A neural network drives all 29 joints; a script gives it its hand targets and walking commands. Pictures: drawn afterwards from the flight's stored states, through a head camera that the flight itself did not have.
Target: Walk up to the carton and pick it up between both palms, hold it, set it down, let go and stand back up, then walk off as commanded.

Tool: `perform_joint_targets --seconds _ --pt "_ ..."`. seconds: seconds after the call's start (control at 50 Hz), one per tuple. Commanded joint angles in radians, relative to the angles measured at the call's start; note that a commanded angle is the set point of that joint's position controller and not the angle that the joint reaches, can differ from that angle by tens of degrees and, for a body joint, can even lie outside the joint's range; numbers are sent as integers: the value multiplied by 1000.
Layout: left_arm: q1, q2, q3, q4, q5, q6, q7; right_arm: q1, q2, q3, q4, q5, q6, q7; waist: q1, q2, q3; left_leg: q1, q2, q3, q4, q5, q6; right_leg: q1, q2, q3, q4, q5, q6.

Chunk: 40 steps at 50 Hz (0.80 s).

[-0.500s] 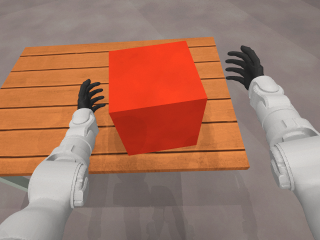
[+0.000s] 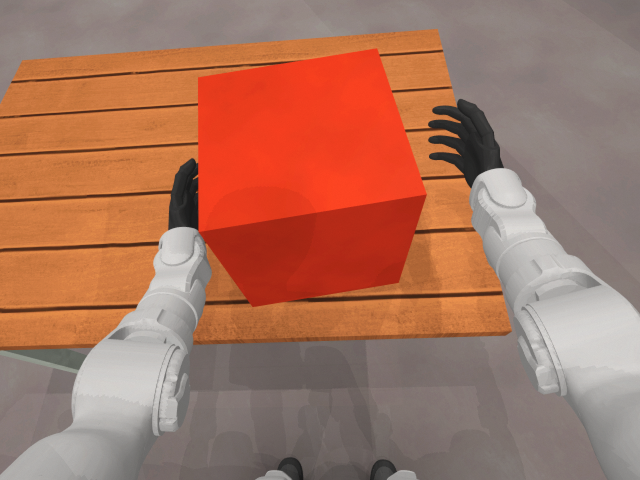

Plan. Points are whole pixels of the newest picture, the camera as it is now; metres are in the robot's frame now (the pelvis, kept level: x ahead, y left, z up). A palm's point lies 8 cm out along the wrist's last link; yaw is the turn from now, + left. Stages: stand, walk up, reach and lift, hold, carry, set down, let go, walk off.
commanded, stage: reach and lift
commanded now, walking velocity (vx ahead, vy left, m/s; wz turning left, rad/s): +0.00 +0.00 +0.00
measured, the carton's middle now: (308, 190) +0.48 +0.07 +0.00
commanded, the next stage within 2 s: none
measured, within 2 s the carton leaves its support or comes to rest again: neither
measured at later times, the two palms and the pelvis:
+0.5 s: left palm (204, 224) +0.41 +0.20 +0.02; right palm (460, 173) +0.47 -0.12 +0.06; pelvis -0.01 +0.00 +0.00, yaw +0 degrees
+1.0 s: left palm (204, 228) +0.41 +0.20 +0.02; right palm (455, 176) +0.47 -0.11 +0.05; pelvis -0.01 +0.00 +0.00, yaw +0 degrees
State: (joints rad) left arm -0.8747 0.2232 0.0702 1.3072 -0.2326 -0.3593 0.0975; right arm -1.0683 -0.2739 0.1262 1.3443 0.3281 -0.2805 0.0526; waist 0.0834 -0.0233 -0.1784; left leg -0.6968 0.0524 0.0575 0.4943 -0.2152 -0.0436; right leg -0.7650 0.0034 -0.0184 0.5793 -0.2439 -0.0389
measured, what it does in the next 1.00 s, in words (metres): stands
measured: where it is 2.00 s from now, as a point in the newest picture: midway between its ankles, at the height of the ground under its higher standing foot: outside the picture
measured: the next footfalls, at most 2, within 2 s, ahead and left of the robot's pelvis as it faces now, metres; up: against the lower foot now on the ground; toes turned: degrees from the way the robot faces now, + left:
none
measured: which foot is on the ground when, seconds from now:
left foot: down 0.00-1.00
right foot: down 0.00-1.00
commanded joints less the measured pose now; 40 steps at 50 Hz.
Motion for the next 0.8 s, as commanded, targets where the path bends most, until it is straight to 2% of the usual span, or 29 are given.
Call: perform_joint_targets --seconds 0.0,0.1,0.14,0.18,0.2,0.26,0.28,0.34,0.36,0.5,0.56,0.58,0.62,0.64,0.68,0.7,0.72,0.74,0.78 --pt "-380 -57 105 -158 95 -45 -20 -378 19 -37 -108 -138 -49 -22 100 -30 -854 83 -42 54 88 547 -29 474 23 -14 35 661 82" --pt "-419 -75 154 -164 153 -38 5 -383 36 -123 -106 -209 -61 -55 73 -7 -867 117 -43 61 93 560 -43 475 32 -18 18 647 72" --pt "-439 -75 175 -161 169 -31 17 -404 42 -141 -113 -221 -58 -66 84 0 -857 104 -44 65 94 544 -43 478 32 -17 14 618 69" --pt "-457 -95 173 -173 178 -27 28 -406 58 -153 -104 -228 -47 -71 80 2 -854 114 -42 66 87 524 -43 477 33 -18 3 584 63" --pt "-455 -103 169 -169 175 -25 30 -410 67 -155 -114 -230 -44 -71 78 -6 -854 114 -41 66 87 518 -40 474 36 -20 0 572 61" --pt "-464 -113 170 -143 171 -20 36 -420 81 -142 -110 -220 -24 -64 100 -12 -834 110 -38 65 86 496 -33 454 32 -13 -3 527 57" --pt "-469 -111 168 -142 168 -18 37 -423 82 -146 -109 -224 -18 -63 95 -21 -826 112 -39 65 86 481 -31 449 31 -14 -7 512 58" --pt "-472 -111 181 -121 175 -15 38 -424 92 -143 -107 -228 -2 -63 105 -44 -800 84 -38 69 79 446 -20 467 27 -8 -1 501 62" --pt "-480 -109 180 -140 176 -17 39 -427 97 -152 -115 -237 -3 -65 93 -40 -823 81 -41 70 74 435 -18 481 26 -7 -2 502 62" --pt "-487 -173 206 -135 222 -35 14 -415 173 -198 -128 -312 -10 -42 86 -51 -795 86 -43 74 51 413 -13 514 9 -14 -12 495 62" --pt "-511 -249 231 -147 278 -45 -14 -414 268 -237 -121 -389 -24 -21 78 -57 -771 85 -47 81 31 409 -9 552 0 -22 -22 511 64" --pt "-518 -304 234 -143 306 -47 -29 -406 325 -259 -112 -435 -29 -11 65 -51 -754 95 -48 81 19 411 -8 569 -4 -26 -26 530 65" --pt "-539 -465 252 -131 378 -55 -74 -405 515 -299 -98 -548 -43 23 51 -63 -716 95 -54 89 -1 397 0 612 -14 -34 -40 553 64" --pt "-557 -572 254 -127 419 -52 -101 -394 630 -334 -79 -618 -50 45 34 -56 -687 107 -55 92 -16 388 1 629 -17 -41 -48 554 63" --pt "-537 -605 266 -102 455 -53 -110 -343 683 -384 -37 -696 -58 55 29 -54 -649 119 -50 103 -29 379 3 657 -18 -48 -56 575 63" --pt "-530 -609 277 -101 467 -53 -112 -335 693 -402 -24 -720 -60 61 41 -47 -643 122 -49 108 -32 386 3 673 -17 -50 -59 575 62" --pt "-508 -616 281 -92 479 -54 -114 -319 703 -418 -18 -743 -67 65 37 -38 -633 127 -47 112 -33 396 2 677 -16 -56 -59 590 63" --pt "-486 -613 288 -83 488 -54 -116 -312 709 -418 -25 -755 -72 68 50 -48 -629 121 -46 115 -30 400 5 695 -14 -55 -54 613 66" --pt "-467 -606 301 -81 507 -50 -117 -300 712 -428 0 -774 -74 73 52 -55 -601 105 -49 122 -40 391 11 720 -16 -58 -53 627 75"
